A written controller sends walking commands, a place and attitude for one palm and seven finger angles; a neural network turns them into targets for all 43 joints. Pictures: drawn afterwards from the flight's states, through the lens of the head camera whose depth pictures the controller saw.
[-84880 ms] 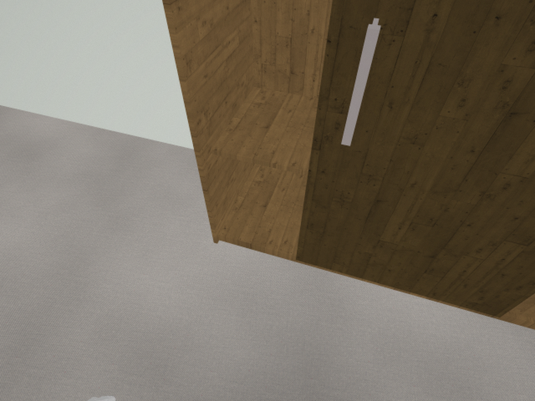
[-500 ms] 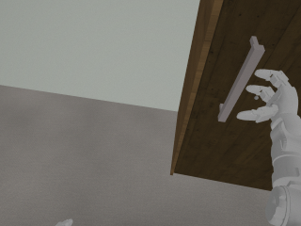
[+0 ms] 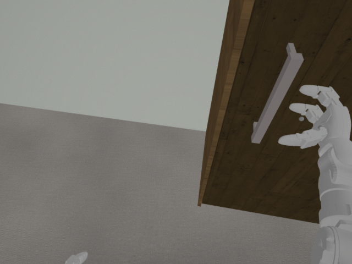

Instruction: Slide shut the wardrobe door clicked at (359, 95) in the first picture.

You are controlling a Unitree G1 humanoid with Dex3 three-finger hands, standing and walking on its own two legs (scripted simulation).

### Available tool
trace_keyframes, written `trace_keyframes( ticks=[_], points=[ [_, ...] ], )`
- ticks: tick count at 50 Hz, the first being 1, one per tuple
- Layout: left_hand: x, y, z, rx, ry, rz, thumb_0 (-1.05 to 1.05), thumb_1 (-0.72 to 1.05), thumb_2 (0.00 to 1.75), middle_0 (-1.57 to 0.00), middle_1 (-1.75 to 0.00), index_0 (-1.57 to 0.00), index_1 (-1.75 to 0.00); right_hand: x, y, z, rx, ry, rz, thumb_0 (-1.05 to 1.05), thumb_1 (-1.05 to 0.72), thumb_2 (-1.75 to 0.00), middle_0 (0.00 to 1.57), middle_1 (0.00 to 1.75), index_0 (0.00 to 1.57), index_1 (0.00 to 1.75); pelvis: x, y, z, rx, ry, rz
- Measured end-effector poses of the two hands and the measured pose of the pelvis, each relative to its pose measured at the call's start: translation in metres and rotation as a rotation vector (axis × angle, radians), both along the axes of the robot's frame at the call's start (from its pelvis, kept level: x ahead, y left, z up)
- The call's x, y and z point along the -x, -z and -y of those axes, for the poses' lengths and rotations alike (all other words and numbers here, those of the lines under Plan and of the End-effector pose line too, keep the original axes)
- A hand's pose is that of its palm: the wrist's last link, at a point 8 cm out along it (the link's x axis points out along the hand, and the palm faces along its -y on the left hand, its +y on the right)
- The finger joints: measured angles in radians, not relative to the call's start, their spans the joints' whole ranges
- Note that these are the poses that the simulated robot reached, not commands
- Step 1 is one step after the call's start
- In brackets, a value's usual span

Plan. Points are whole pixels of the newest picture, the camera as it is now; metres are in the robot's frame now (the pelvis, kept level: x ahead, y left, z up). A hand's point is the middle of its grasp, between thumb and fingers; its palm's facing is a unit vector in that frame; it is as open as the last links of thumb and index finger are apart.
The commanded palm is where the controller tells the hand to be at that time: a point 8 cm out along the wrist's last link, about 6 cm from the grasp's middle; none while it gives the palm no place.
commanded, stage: move the hooked fingers beside the handle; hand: right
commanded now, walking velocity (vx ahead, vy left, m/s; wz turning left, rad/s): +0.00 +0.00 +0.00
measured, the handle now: (270, 100) +0.49 -0.17 +0.12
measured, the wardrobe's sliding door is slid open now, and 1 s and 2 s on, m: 0.00 0.00 0.00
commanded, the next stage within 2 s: feel for the door with the fingertips in 0.18 s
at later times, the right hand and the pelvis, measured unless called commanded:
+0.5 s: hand (289, 119) +0.42 -0.19 +0.13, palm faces +0.07 +1.00 +0.00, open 14.0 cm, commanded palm +0.39 -0.23 +0.13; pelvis +0.00 +0.00 +0.00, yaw +0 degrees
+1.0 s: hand (277, 109) +0.45 -0.17 +0.13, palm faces +0.09 +1.00 +0.00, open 13.9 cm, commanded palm +0.42 -0.22 +0.13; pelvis -0.01 +0.01 +0.00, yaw +0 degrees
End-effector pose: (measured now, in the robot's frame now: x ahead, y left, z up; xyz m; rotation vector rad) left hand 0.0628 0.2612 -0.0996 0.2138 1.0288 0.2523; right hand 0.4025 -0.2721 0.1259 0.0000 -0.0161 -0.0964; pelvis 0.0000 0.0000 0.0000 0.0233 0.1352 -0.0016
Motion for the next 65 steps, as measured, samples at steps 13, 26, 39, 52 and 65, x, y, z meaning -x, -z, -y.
trace_keyframes(
  ticks=[13, 26, 39, 52, 65],
  points=[
    [-0.011, -0.002, 0.008, 0.012, 0.017, 0.046, 0.01, 0.9, 0.9, -0.2, -0.3, -0.2, -0.3, -0.003, 0.0, -0.016, -0.001, -0.009, 0.002, -0.01, 0.5, -0.3, 0.3, 1.2, 0.3, 1.2, 0.002, 0.001, 0.003, 0.003, -0.002, 0.003],
    [-0.001, 0.004, 0.009, 0.03, 0.021, 0.019, 0.01, 0.9, 0.9, -0.2, -0.3, -0.2, -0.3, 0.007, -0.001, -0.031, -0.002, -0.027, 0.001, -0.01, 0.5, -0.3, 0.3, 1.2, 0.3, 1.2, 0.005, 0.0, 0.002, 0.002, 0.009, 0.019],
    [0.002, 0.005, 0.003, 0.041, 0.012, 0.039, 0.01, 0.9, 0.9, -0.2, -0.3, -0.2, -0.3, -0.006, 0.0, -0.06, 0.006, -0.005, -0.009, -0.01, 0.5, -0.3, 0.3, 1.2, 0.29, 1.2, 0.011, 0.001, -0.006, 0.01, -0.003, 0.021],
    [0.031, 0.009, -0.013, 0.019, -0.026, -0.063, 0.01, 0.91, 0.9, -0.2, -0.3, -0.2, -0.3, -0.02, -0.005, -0.047, 0.003, -0.007, -0.003, -0.01, 0.5, -0.3, 0.33, 1.23, 0.32, 1.22, 0.008, 0.002, -0.013, 0.009, -0.002, -0.005],
    [0.035, 0.008, -0.012, 0.016, -0.036, -0.075, 0.01, 0.91, 0.9, -0.2, -0.3, -0.2, -0.3, -0.023, -0.004, -0.044, -0.004, -0.017, 0.001, -0.01, 0.5, -0.3, 0.36, 1.25, 0.35, 1.24, 0.009, 0.003, -0.009, 0.006, -0.004, -0.018]
  ],
)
